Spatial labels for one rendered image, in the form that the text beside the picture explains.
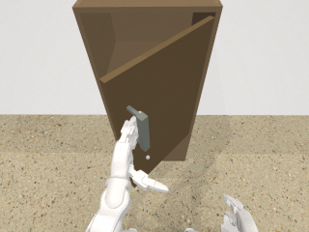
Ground left robot forearm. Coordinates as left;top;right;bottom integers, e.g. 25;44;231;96
85;177;131;232

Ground robot left hand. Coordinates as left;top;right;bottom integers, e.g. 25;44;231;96
110;111;169;193

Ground robot right hand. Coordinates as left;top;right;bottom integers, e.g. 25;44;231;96
220;194;259;232

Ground cupboard door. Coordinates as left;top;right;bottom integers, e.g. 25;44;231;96
99;15;215;188

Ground handle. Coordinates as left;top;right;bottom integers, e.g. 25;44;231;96
126;105;151;152

